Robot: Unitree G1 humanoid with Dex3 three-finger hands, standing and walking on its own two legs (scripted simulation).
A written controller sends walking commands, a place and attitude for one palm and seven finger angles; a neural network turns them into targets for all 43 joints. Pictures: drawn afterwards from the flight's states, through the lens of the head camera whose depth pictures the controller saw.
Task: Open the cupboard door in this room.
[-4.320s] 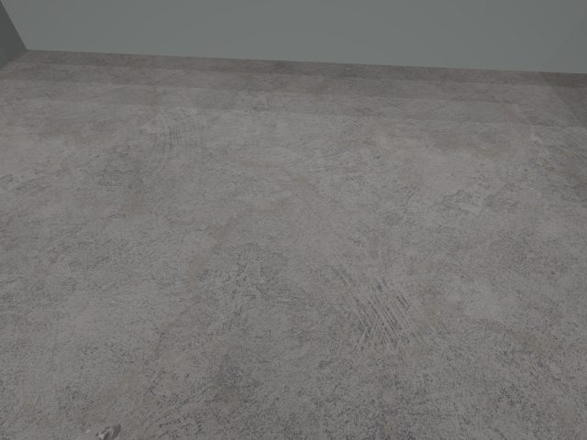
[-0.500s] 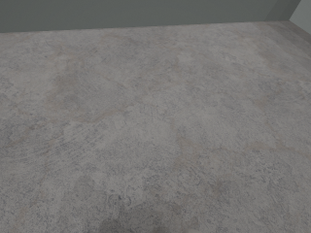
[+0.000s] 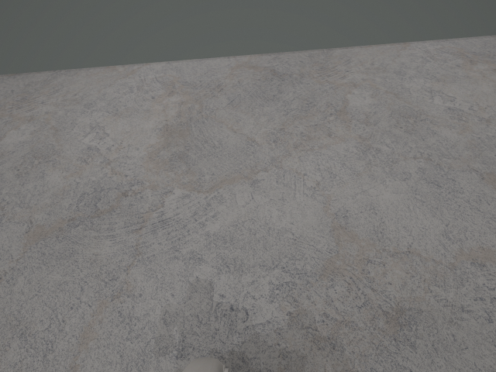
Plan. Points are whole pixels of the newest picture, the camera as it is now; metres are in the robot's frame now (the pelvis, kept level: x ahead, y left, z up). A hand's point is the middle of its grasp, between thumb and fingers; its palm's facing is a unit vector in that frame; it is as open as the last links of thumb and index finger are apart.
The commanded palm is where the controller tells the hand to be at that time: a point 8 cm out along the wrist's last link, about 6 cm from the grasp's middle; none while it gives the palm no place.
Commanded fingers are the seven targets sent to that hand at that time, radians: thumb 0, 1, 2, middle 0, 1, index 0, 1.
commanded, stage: turn or walk to find it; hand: left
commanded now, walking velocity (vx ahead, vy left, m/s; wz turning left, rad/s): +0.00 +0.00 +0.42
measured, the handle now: out of the picture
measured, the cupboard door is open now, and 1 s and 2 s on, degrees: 0 0 0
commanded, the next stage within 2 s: none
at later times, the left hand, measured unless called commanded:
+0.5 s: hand out of the picture +0.00 +0.28 -0.17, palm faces +0.26 -0.93 -0.25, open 7.4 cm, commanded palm none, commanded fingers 0.00 0.90 0.90 -0.20 -0.30 -0.20 -0.30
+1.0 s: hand out of the picture -0.06 +0.20 -0.15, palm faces +0.44 -0.86 -0.26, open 7.4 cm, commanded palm none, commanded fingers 0.00 0.90 0.90 -0.20 -0.30 -0.20 -0.30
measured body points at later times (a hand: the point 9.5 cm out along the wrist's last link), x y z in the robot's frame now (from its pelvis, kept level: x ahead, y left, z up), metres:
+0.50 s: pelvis -0.02 +0.05 +0.00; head +0.00 +0.07 +0.45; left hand -0.02 +0.33 -0.15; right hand +0.11 -0.17 -0.14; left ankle -0.03 +0.15 -0.74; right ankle -0.01 -0.10 -0.67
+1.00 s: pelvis -0.04 +0.01 +0.00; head -0.01 -0.01 +0.45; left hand -0.08 +0.25 -0.13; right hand +0.10 -0.22 -0.16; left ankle -0.12 +0.14 -0.67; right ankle +0.00 -0.09 -0.74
